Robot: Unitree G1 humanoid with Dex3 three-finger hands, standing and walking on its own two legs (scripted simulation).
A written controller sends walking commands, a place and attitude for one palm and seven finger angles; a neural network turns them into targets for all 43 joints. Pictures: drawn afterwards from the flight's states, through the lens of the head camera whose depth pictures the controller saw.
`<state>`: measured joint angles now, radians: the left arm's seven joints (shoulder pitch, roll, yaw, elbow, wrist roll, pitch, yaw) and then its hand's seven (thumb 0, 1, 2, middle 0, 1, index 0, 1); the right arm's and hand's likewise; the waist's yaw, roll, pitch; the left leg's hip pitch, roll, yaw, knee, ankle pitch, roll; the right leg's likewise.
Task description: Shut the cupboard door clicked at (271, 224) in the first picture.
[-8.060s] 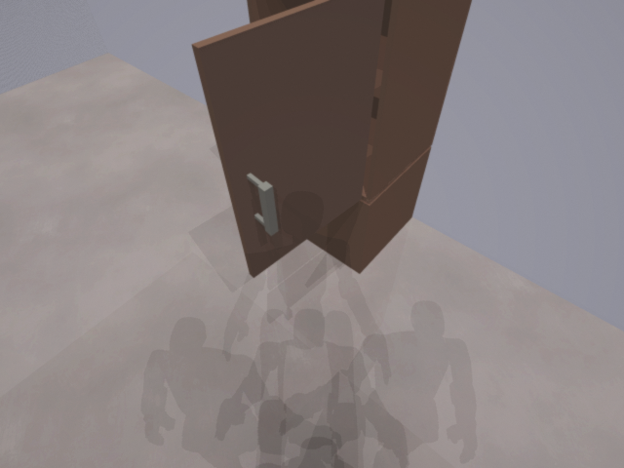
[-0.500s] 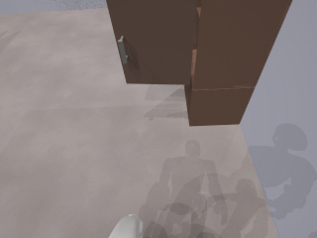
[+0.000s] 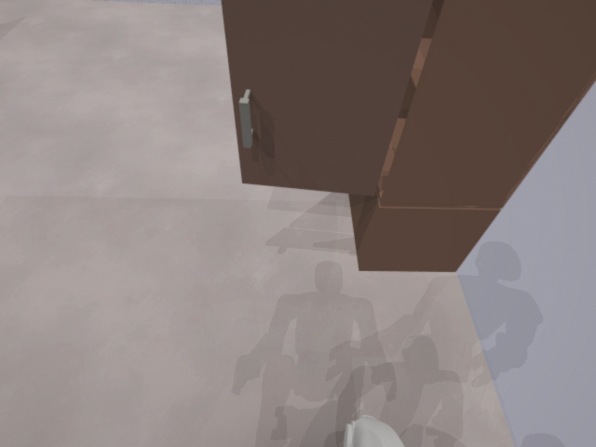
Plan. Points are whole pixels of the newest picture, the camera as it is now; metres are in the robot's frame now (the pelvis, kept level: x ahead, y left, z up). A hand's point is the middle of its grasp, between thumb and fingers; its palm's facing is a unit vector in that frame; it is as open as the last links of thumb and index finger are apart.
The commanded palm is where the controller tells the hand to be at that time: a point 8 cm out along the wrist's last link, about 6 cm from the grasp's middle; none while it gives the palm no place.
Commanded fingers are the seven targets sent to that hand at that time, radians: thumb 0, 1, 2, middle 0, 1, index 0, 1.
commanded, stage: take the last steps up to it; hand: left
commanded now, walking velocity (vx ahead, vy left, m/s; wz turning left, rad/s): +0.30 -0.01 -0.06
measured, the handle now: (247, 119) +0.85 +0.20 -0.08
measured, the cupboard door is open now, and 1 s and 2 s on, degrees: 84 84 84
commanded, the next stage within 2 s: come to a stop and stand still in 0.86 s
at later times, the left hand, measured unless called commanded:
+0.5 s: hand (220, 393) +0.22 +0.14 -0.16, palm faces +0.04 -0.97 -0.23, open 7.1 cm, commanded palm none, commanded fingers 0.00 0.90 0.90 -0.20 -0.30 -0.20 -0.30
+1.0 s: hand (217, 304) +0.37 +0.18 -0.17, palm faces +0.03 -0.98 -0.19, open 7.3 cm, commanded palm none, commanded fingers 0.00 0.90 0.90 -0.20 -0.30 -0.20 -0.30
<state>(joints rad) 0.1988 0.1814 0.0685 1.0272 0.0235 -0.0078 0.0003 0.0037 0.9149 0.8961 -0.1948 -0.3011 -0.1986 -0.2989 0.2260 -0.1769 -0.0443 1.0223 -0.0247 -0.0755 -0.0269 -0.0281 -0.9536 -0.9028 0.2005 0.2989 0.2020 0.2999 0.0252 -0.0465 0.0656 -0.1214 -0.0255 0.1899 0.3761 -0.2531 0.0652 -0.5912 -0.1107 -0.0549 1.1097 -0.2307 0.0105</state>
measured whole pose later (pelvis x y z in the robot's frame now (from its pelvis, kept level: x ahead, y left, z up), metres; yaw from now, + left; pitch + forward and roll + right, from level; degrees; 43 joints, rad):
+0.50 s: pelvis +0.18 -0.05 +0.00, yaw +0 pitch +0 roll +0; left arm 0.25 0.18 0.06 1.04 0.01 -0.07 0.02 -0.02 0.96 0.90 -0.20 -0.30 -0.21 -0.30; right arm 0.26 -0.15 -0.05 1.08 -0.03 0.00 0.01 0.01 -0.91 -0.90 0.20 0.30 0.20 0.30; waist -0.02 0.01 0.08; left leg -0.50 0.10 0.04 0.97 -0.29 -0.03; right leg -0.15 0.01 -0.15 0.38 -0.23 -0.07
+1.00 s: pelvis +0.34 +0.00 +0.00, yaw -2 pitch +0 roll +1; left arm 0.22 0.18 0.05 1.05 0.02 -0.01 0.00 0.01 0.93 0.90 -0.20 -0.30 -0.20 -0.30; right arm 0.24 -0.17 -0.03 1.05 -0.03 -0.05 -0.03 -0.01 -0.96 -0.90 0.20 0.30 0.20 0.30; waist 0.02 -0.03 0.06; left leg -0.18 0.00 0.15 0.40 -0.22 0.04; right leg -0.46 -0.10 -0.07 0.88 -0.33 0.01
